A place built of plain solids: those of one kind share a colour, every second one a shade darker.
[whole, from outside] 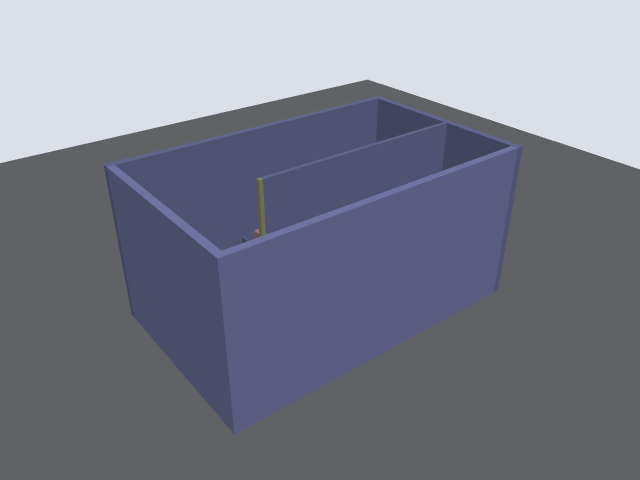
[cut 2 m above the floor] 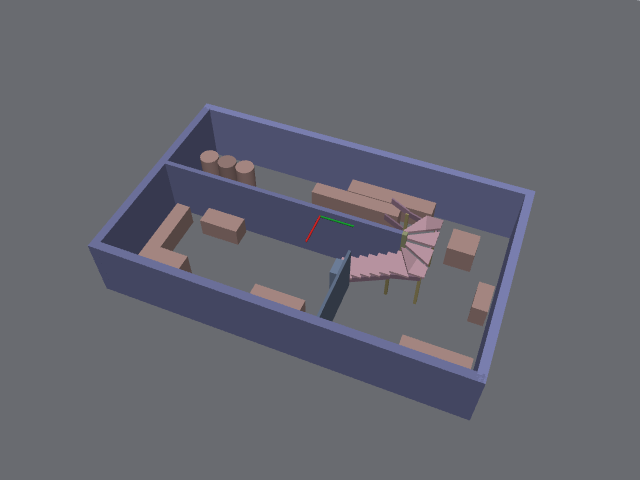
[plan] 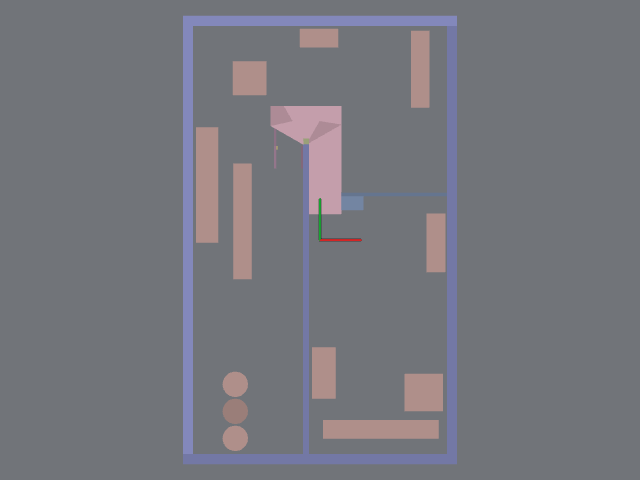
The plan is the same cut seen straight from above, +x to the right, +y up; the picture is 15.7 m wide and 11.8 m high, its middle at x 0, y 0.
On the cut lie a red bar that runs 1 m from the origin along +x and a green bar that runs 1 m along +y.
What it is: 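A barn, workshop or loft; a timber stair that turns on kite winders round a square newel, open at its outer side over a tall bay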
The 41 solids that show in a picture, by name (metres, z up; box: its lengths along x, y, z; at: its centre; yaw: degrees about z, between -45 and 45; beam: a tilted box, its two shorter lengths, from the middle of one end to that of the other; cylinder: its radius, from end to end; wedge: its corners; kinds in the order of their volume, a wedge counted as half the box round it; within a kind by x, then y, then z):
{
 "wall_1": {"box": [0.25, 11.02, 5.56], "at": [-3.24, 0.0, 2.73]},
 "wall_2": {"box": [0.15, 7.64, 5.56], "at": [-0.34, -1.46, 2.73]},
 "wall_3": {"box": [6.74, 0.25, 5.56], "at": [0.0, -5.39, 2.73]},
 "wall_4": {"box": [6.74, 0.25, 5.56], "at": [0.0, 5.39, 2.73]},
 "wall_5": {"box": [0.25, 11.02, 5.56], "at": [3.24, 0.0, 2.73]},
 "piece_1": {"box": [0.55, 2.84, 0.77], "at": [-2.77, 1.35, 0.34]},
 "piece_2": {"cylinder": 0.31, "from": [-2.08, -4.88, 0.0], "to": [-2.08, -4.88, 0.89]},
 "piece_3": {"cylinder": 0.31, "from": [-2.08, -4.21, 0.0], "to": [-2.08, -4.21, 0.89]},
 "piece_4": {"cylinder": 0.31, "from": [-2.08, -3.55, 0.0], "to": [-2.08, -3.55, 0.89]},
 "piece_5": {"box": [0.46, 2.85, 1.13], "at": [-1.91, 0.46, 0.52]},
 "piece_6": {"box": [0.83, 0.84, 0.83], "at": [-1.73, 3.98, 0.37]},
 "piece_7": {"box": [0.95, 0.46, 0.77], "at": [-0.03, 4.96, 0.34]},
 "piece_8": {"box": [0.59, 1.27, 0.68], "at": [0.09, -3.27, 0.29]},
 "piece_9": {"box": [2.85, 0.46, 0.77], "at": [1.5, -4.65, 0.34]},
 "piece_10": {"box": [0.46, 1.9, 1.13], "at": [2.47, 4.2, 0.52]},
 "piece_11": {"box": [0.95, 0.92, 1.13], "at": [2.55, -3.75, 0.52]},
 "piece_12": {"box": [0.47, 1.44, 1.79], "at": [2.85, -0.07, 0.84]},
 "part_1": {"box": [0.55, 0.36, 1.15], "at": [0.8, 0.91, 0.53]},
 "part_2": {"box": [2.62, 0.08, 1.68], "at": [1.83, 1.12, 0.79]},
 "tread_1": {"wedge": [[-1.21, 2.8, 1.93], [-1.21, 2.8, 2.01], [-0.67, 2.92, 1.93], [-0.67, 2.92, 2.01], [-0.41, 2.34, 1.93], [-0.41, 2.34, 2.01], [-0.41, 2.47, 1.93], [-0.41, 2.47, 2.01]]},
 "tread_2": {"wedge": [[-1.21, 2.8, 1.93], [-1.21, 2.8, 2.01], [-1.21, 3.29, 1.93], [-1.21, 3.29, 2.01], [-0.89, 3.29, 1.93], [-0.89, 3.29, 2.01], [-0.67, 2.92, 1.93], [-0.67, 2.92, 2.01]]},
 "tread_3": {"wedge": [[-0.92, 3.29, 1.75], [-0.92, 3.29, 1.83], [-0.41, 2.4, 1.75], [-0.41, 2.4, 1.83], [-0.34, 2.48, 1.75], [-0.34, 2.48, 1.83], [-0.34, 3.29, 1.75], [-0.34, 3.29, 1.83]]},
 "tread_4": {"wedge": [[-0.37, 2.48, 1.57], [-0.37, 2.48, 1.64], [-0.37, 3.29, 1.57], [-0.37, 3.29, 1.64], [-0.27, 2.47, 1.57], [-0.27, 2.47, 1.64], [0.2, 3.29, 1.57], [0.2, 3.29, 1.64]]},
 "tread_5": {"wedge": [[-0.3, 2.49, 1.39], [-0.3, 2.49, 1.46], [-0.28, 2.38, 1.39], [-0.28, 2.38, 1.46], [-0.04, 2.93, 1.39], [-0.04, 2.93, 1.46], [0.53, 2.84, 1.39], [0.53, 2.84, 1.46]]},
 "tread_6": {"wedge": [[-0.28, 2.31, 1.2], [-0.28, 2.31, 1.28], [-0.28, 2.41, 1.2], [-0.28, 2.41, 1.28], [0.53, 2.31, 1.2], [0.53, 2.31, 1.28], [0.53, 2.87, 1.2], [0.53, 2.87, 1.28]]},
 "tread_7": {"wedge": [[-0.04, 2.93, 1.39], [-0.04, 2.93, 1.46], [0.17, 3.29, 1.39], [0.17, 3.29, 1.46], [0.53, 2.84, 1.39], [0.53, 2.84, 1.46], [0.53, 3.29, 1.39], [0.53, 3.29, 1.46]]},
 "tread_8": {"box": [0.81, 0.31, 0.08], "at": [0.13, 0.78, 0.14]},
 "tread_9": {"box": [0.81, 0.31, 0.08], "at": [0.13, 1.06, 0.33]},
 "tread_10": {"box": [0.81, 0.31, 0.08], "at": [0.13, 1.35, 0.51]},
 "tread_11": {"box": [0.81, 0.31, 0.08], "at": [0.13, 1.63, 0.69]},
 "tread_12": {"box": [0.81, 0.31, 0.08], "at": [0.13, 1.91, 0.88]},
 "tread_13": {"box": [0.81, 0.31, 0.08], "at": [0.13, 2.19, 1.06]},
 "newel_1": {"box": [0.15, 0.15, 5.56], "at": [-0.34, 2.42, 2.73]},
 "carriage_1": {"wedge": [[-1.13, 1.76, 2.23], [-1.13, 1.76, 2.43], [-1.13, 2.31, 1.9], [-1.13, 2.31, 2.1], [-1.08, 1.76, 2.23], [-1.08, 1.76, 2.43], [-1.08, 2.31, 1.9], [-1.08, 2.31, 2.1]]},
 "carriage_2": {"wedge": [[-1.13, 2.31, 1.88], [-1.13, 2.31, 2.06], [-1.13, 3.18, 1.61], [-1.13, 3.18, 1.79], [-1.08, 2.31, 1.88], [-1.08, 2.31, 2.06], [-1.08, 3.18, 1.61], [-1.08, 3.18, 1.79]]},
 "carriage_3": {"wedge": [[-0.47, 1.76, 2.23], [-0.47, 1.76, 2.43], [-0.47, 2.31, 1.9], [-0.47, 2.31, 2.1], [-0.42, 1.76, 2.23], [-0.42, 1.76, 2.43], [-0.42, 2.31, 1.9], [-0.42, 2.31, 2.1]]},
 "carriage_4": {"wedge": [[0.39, 0.82, -0.17], [0.39, 0.82, 0.03], [0.39, 2.31, 0.77], [0.39, 2.31, 0.97], [0.45, 0.82, -0.17], [0.45, 0.82, 0.03], [0.45, 2.31, 0.77], [0.45, 2.31, 0.97]]},
 "carriage_5": {"wedge": [[0.39, 2.31, 0.83], [0.39, 2.31, 1.01], [0.39, 3.18, 1.13], [0.39, 3.18, 1.31], [0.45, 2.31, 0.83], [0.45, 2.31, 1.01], [0.45, 3.18, 1.13], [0.45, 3.18, 1.31]]},
 "post_1": {"box": [0.09, 0.09, 2.17], "at": [-1.08, 2.27, 1.03]},
 "post_2": {"box": [0.09, 0.09, 1.07], "at": [0.4, 2.27, 0.49]},
 "post_3": {"box": [0.09, 0.09, 1.44], "at": [0.4, 3.16, 0.67]}
}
